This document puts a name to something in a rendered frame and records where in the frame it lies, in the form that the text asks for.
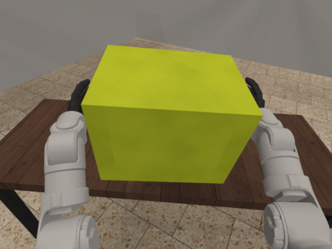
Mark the table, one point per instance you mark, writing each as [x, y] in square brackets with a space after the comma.
[22, 168]

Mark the robot left forearm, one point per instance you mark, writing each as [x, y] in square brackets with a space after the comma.
[64, 168]

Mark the robot right forearm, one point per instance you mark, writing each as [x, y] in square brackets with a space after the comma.
[284, 177]

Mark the robot right upper arm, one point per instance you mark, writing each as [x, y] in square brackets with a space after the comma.
[295, 225]

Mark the left robot hand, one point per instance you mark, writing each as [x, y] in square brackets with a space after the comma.
[77, 96]

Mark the robot left upper arm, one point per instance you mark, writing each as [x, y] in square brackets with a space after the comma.
[74, 232]

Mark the carton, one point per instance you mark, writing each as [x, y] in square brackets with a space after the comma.
[168, 116]

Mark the right robot hand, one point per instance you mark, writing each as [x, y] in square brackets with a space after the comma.
[256, 92]

